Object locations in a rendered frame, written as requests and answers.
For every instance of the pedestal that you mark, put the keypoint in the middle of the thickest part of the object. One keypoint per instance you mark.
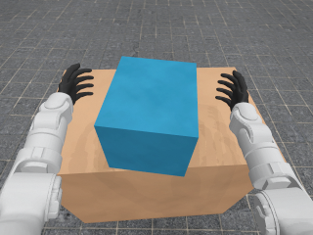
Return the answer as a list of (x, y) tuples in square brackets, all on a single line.
[(215, 179)]

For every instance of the right robot forearm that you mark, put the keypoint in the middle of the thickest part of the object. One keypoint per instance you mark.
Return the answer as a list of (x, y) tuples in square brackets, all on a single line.
[(267, 168)]

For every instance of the right robot hand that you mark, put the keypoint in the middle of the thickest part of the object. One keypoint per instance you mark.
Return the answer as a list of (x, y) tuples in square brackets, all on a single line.
[(239, 92)]

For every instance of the left robot forearm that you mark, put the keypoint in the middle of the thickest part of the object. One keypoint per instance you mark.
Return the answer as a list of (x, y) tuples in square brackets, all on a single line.
[(44, 142)]

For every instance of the carton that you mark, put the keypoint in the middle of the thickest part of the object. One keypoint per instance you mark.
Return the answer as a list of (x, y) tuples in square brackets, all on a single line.
[(149, 120)]

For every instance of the left robot upper arm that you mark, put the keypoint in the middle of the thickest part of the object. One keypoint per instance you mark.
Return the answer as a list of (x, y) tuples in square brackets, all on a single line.
[(30, 199)]

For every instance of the left robot hand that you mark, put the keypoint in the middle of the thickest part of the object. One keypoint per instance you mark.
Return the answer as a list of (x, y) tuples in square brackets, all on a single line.
[(69, 82)]

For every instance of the right robot upper arm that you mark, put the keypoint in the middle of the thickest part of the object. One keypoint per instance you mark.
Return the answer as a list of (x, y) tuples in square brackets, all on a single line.
[(285, 211)]

